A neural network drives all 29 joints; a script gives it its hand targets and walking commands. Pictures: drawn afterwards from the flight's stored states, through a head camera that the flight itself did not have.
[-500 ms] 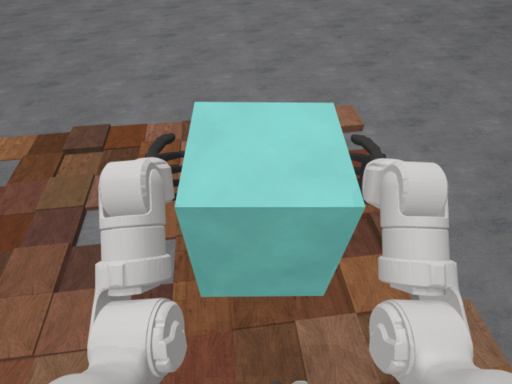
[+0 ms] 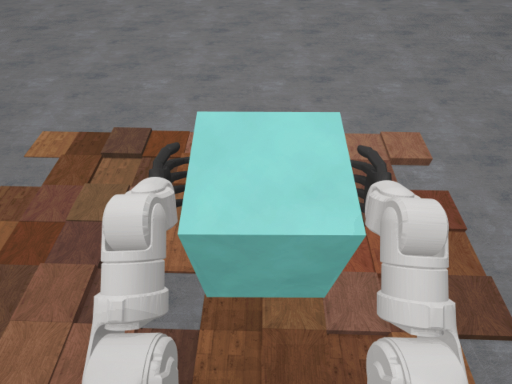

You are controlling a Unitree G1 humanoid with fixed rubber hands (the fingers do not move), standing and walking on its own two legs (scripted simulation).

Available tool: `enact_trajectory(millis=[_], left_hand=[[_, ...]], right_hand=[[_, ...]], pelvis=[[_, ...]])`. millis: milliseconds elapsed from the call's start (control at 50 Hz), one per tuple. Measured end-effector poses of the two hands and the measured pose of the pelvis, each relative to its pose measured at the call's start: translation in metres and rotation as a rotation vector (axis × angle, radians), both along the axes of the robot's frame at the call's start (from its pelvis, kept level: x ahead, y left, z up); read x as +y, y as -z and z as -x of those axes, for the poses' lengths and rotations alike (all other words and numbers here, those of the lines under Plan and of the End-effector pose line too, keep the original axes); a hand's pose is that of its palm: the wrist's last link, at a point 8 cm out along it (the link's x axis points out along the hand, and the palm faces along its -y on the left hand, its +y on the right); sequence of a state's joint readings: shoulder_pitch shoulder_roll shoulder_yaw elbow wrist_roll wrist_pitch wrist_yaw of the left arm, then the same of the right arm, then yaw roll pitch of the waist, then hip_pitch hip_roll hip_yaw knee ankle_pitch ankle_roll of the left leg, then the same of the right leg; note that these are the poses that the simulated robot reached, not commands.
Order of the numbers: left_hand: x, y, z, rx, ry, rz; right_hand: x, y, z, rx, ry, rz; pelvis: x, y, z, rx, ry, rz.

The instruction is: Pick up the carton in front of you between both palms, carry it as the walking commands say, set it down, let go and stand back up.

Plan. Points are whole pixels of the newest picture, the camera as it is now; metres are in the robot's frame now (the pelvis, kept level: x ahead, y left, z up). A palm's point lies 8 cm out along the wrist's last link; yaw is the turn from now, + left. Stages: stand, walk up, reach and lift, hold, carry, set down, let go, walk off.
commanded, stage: carry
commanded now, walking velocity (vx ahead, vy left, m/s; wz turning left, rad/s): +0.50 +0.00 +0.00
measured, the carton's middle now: (266, 213) +0.38 +0.02 +0.07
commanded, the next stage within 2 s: none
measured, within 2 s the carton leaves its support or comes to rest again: neither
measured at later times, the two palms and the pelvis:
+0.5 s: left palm (204, 68) +0.65 +0.14 +0.17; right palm (359, 73) +0.65 -0.16 +0.17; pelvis +0.28 -0.01 +0.00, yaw +1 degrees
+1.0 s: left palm (198, 43) +0.91 +0.20 +0.10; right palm (312, 41) +0.92 -0.10 +0.11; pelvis +0.56 +0.04 -0.01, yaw +0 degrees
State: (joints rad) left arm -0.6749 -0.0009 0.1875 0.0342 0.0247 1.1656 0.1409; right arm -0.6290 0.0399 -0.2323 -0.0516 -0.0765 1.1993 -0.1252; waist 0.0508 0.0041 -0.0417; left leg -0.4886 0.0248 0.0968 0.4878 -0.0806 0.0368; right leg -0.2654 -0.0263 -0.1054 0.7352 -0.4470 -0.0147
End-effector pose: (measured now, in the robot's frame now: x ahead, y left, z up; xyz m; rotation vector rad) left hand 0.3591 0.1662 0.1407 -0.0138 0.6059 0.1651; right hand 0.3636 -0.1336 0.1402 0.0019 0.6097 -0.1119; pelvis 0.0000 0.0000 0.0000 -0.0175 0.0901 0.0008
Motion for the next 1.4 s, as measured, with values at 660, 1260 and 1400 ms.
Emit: enact_trajectory(millis=[660,1260,1400], left_hand=[[-0.012,0.006,-0.348,0.216,-0.036,-0.012],[0.013,0.036,-0.698,0.120,0.082,0.011],[-0.005,0.003,-0.800,0.006,0.049,-0.019]], right_hand=[[-0.011,0.004,-0.366,0.214,-0.029,-0.018],[0.014,0.030,-0.673,0.116,0.074,0.032],[-0.005,0.005,-0.786,0.003,0.036,0.006]], pelvis=[[-0.014,-0.023,-0.347,-0.004,-0.017,-0.011],[0.041,0.001,-0.689,0.008,-0.007,0.001],[0.019,0.017,-0.793,-0.019,-0.014,-0.040]])
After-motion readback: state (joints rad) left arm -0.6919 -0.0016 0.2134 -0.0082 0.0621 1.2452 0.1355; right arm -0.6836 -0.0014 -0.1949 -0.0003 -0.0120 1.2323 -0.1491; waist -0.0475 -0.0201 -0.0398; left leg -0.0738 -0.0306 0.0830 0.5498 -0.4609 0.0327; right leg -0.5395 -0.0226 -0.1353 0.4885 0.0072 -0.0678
